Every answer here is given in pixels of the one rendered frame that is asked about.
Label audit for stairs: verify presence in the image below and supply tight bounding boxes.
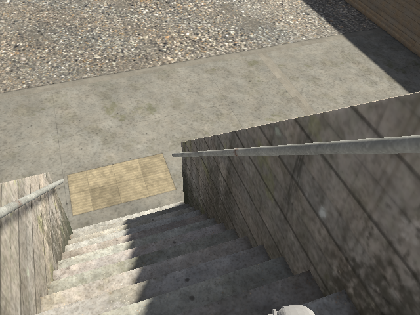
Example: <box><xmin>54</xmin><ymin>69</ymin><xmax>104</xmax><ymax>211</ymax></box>
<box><xmin>35</xmin><ymin>201</ymin><xmax>360</xmax><ymax>315</ymax></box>

